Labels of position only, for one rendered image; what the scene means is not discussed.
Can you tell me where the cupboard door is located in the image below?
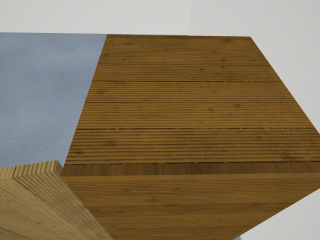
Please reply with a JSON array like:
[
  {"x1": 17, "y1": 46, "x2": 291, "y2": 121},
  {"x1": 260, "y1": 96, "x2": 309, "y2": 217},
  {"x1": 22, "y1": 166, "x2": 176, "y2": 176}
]
[{"x1": 0, "y1": 160, "x2": 113, "y2": 240}]

